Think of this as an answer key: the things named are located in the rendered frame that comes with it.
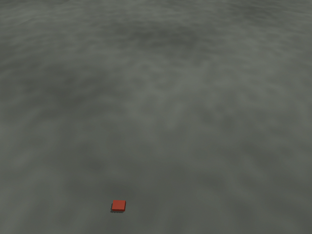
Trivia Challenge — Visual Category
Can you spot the small box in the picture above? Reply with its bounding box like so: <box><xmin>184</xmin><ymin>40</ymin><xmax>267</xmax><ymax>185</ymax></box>
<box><xmin>112</xmin><ymin>200</ymin><xmax>126</xmax><ymax>211</ymax></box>

